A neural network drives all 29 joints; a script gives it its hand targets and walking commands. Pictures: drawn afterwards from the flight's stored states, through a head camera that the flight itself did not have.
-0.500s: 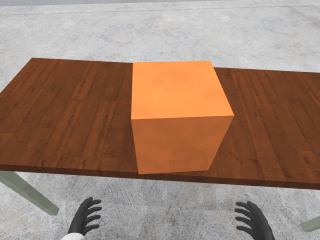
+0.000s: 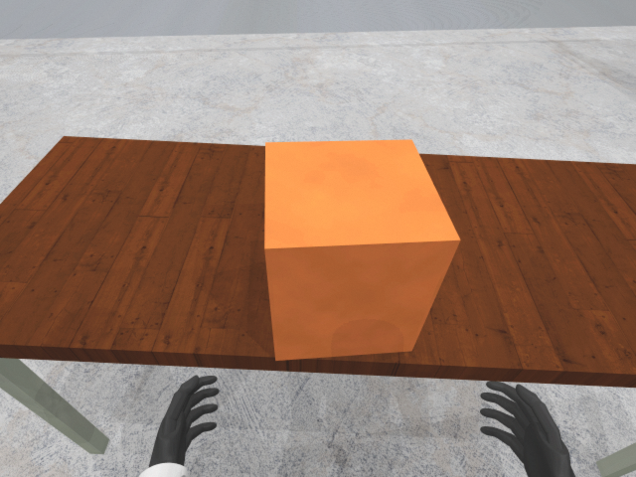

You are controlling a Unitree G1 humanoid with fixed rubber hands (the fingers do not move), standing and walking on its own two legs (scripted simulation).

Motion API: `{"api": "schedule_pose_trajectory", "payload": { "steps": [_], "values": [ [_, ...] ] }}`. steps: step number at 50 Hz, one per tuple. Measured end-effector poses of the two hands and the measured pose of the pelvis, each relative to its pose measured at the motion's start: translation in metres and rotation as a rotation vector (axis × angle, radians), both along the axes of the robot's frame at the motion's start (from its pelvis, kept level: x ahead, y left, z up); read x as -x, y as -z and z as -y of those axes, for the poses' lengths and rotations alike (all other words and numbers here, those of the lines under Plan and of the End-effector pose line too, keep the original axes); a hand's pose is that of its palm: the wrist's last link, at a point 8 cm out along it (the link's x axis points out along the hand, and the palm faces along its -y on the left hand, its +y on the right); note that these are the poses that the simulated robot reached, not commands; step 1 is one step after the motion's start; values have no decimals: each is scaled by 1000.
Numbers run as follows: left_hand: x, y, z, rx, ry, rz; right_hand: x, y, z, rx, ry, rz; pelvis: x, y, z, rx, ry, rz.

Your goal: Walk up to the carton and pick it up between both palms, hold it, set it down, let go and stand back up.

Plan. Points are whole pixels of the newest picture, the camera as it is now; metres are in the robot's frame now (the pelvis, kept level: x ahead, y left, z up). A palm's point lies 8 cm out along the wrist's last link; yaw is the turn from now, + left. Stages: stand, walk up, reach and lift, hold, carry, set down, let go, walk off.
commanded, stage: reach and lift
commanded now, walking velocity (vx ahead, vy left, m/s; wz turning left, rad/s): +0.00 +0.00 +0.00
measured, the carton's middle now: (342, 252) +0.40 +0.00 +0.06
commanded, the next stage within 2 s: none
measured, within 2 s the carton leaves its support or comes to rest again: neither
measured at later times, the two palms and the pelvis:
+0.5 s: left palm (187, 389) +0.20 +0.18 +0.04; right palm (544, 403) +0.20 -0.23 +0.04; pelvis -0.02 -0.02 +0.00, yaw -1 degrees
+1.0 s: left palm (185, 311) +0.26 +0.18 +0.10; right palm (548, 319) +0.27 -0.23 +0.10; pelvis -0.01 -0.01 +0.00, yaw -2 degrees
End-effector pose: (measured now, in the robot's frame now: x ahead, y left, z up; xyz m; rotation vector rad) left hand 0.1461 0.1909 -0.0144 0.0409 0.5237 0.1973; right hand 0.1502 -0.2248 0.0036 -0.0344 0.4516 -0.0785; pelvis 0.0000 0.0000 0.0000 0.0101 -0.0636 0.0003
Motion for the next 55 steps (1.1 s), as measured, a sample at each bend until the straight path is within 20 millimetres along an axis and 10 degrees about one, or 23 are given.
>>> {"api": "schedule_pose_trajectory", "payload": {
  "steps": [55],
  "values": [
    [-124,-126,4,25,9,202,-138,-114,2,-30,-60,258,15,1,14,-10,40,-51]
  ]
}}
